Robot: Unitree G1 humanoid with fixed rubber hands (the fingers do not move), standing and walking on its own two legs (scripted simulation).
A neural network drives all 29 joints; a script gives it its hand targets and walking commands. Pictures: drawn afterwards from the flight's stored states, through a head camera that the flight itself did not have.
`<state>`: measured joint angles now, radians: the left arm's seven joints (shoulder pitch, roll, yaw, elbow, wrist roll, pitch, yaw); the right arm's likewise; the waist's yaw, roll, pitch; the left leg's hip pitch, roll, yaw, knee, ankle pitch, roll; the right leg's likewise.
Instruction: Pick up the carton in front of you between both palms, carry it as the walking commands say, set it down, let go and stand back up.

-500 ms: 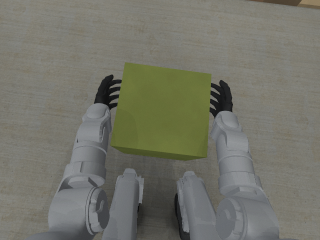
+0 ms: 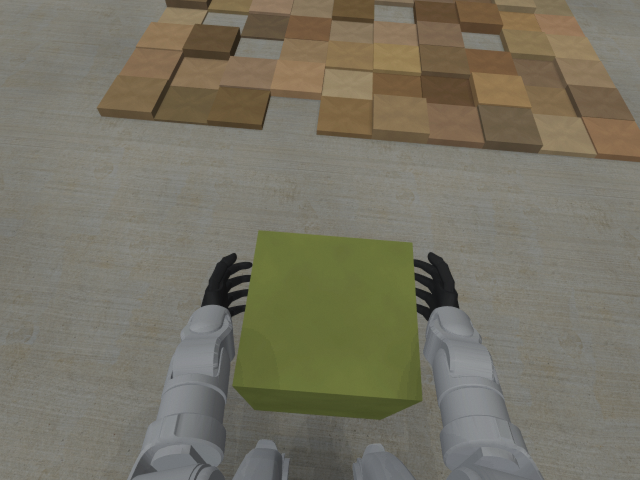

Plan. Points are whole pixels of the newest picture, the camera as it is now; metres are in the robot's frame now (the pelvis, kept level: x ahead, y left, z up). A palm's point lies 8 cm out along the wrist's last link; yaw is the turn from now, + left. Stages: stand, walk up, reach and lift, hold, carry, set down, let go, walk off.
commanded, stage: reach and lift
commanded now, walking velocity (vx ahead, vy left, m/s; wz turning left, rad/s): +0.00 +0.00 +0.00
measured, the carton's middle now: (325, 334) +0.34 +0.00 -0.11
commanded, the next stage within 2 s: hold in 1.44 s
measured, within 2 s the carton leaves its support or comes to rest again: neither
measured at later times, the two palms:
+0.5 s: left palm (193, 289) +0.31 +0.15 +0.10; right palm (488, 280) +0.32 -0.15 +0.11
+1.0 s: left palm (188, 282) +0.32 +0.15 +0.11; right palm (488, 274) +0.32 -0.15 +0.12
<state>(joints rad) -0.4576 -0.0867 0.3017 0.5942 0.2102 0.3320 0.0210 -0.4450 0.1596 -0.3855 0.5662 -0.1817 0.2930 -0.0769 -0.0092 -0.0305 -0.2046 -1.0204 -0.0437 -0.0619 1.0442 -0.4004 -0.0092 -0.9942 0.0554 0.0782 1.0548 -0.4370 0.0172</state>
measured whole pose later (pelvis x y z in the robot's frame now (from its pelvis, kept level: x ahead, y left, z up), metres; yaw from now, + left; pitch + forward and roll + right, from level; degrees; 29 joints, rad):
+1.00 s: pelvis +0.02 +0.00 +0.08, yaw +0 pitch -4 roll +0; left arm -0.32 -0.17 0.28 0.36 0.32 0.64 -0.01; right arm -0.35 0.18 -0.33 0.40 -0.32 0.60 0.00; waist 0.01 -0.01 0.01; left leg -0.15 -0.03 -0.07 0.41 -0.19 0.00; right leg -0.13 0.03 0.10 0.43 -0.22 0.01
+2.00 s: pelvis +0.02 +0.00 +0.09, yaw +0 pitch -8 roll +0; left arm -0.30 -0.16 0.23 0.27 0.30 0.77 -0.01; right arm -0.33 0.17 -0.29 0.29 -0.32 0.73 0.01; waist 0.00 -0.01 0.02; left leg -0.06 -0.03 -0.07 0.37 -0.17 0.00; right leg -0.04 0.02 0.10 0.38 -0.21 0.01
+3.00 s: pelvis +0.03 +0.00 +0.08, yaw -2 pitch -2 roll +0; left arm -0.24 -0.15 0.19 0.18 0.25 0.79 0.00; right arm -0.29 0.16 -0.22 0.21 -0.27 0.76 -0.01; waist 0.02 0.00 -0.08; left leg -0.18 -0.01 -0.04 0.43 -0.27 0.00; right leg -0.22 0.01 0.05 0.55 -0.39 0.01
